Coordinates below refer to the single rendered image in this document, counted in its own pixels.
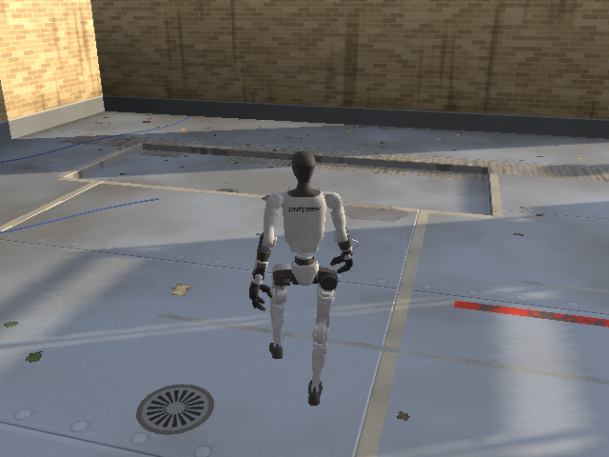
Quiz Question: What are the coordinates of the left robot forearm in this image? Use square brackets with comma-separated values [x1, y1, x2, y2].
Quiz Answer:
[251, 233, 271, 285]

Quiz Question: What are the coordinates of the left robot foot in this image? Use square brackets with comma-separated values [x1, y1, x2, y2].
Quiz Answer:
[269, 343, 283, 359]

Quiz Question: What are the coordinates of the robot right hand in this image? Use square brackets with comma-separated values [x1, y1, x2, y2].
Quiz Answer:
[330, 255, 353, 273]

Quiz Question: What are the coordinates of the right robot thigh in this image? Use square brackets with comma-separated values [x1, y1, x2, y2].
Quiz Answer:
[312, 267, 338, 344]

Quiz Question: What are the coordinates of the left robot upper arm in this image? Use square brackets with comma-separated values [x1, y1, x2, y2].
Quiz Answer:
[262, 192, 285, 248]

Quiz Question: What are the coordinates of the robot left hand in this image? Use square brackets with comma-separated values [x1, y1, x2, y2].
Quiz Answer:
[249, 282, 272, 311]

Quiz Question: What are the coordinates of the right robot upper arm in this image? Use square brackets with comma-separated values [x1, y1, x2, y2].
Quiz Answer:
[324, 191, 348, 243]

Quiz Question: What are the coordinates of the right robot forearm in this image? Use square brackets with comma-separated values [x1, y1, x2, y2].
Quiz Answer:
[338, 228, 353, 260]

